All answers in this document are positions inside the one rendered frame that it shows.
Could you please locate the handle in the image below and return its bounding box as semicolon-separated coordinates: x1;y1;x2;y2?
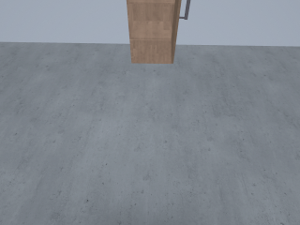
179;0;191;20

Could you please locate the cupboard door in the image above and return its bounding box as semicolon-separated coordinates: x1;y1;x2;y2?
171;0;182;64

